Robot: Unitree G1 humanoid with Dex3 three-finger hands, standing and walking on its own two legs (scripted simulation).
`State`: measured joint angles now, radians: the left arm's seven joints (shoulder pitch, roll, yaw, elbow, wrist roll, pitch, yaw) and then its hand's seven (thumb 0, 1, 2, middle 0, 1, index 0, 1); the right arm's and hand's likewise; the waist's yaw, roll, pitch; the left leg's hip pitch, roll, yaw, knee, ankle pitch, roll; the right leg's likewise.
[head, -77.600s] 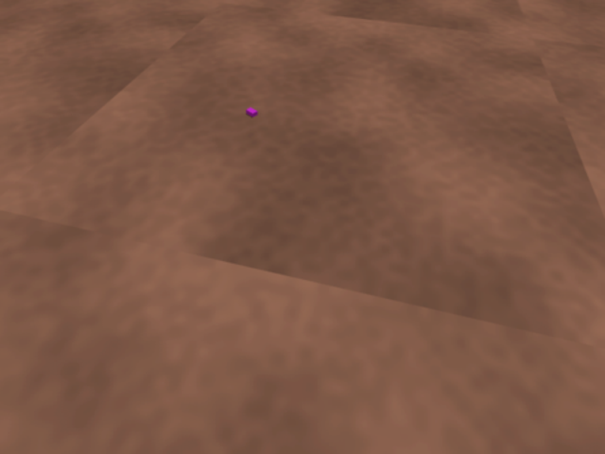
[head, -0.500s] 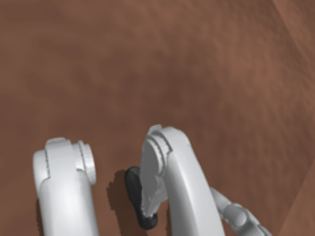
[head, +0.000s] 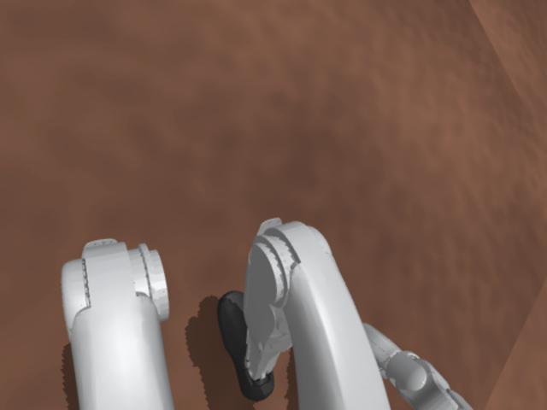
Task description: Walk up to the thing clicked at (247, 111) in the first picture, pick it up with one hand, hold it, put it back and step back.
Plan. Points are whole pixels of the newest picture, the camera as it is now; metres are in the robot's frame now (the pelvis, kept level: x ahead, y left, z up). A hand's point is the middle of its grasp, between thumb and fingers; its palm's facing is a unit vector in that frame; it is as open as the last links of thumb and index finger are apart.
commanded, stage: close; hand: left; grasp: from above
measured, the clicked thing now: out of the picture +0.52 +0.43 -0.28
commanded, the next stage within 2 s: approach in 2.00 s
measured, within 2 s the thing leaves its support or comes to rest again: neither
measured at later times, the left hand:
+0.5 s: hand out of the picture +0.32 +0.40 -0.23, palm faces -0.45 -0.19 -0.87, open 6.9 cm
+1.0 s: hand out of the picture +0.32 +0.40 -0.23, palm faces -0.45 -0.19 -0.87, open 7.3 cm
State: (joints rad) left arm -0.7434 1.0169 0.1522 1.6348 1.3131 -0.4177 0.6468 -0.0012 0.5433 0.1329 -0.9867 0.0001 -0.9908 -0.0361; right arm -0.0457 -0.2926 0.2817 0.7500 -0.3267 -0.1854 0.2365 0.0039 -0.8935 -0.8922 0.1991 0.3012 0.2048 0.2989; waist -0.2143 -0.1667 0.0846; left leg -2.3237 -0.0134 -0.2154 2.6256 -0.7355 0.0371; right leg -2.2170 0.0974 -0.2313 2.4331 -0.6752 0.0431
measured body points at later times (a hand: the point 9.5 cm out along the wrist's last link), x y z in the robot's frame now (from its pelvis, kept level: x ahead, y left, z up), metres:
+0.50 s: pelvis +0.00 +0.00 +0.00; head +0.21 +0.16 +0.36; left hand +0.34 +0.41 -0.18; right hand +0.14 -0.24 -0.07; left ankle +0.06 +0.11 -0.25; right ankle +0.11 -0.11 -0.25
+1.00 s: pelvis +0.00 +0.00 +0.00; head +0.21 +0.17 +0.36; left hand +0.34 +0.41 -0.18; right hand +0.15 -0.23 -0.07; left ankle +0.06 +0.11 -0.25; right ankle +0.11 -0.11 -0.25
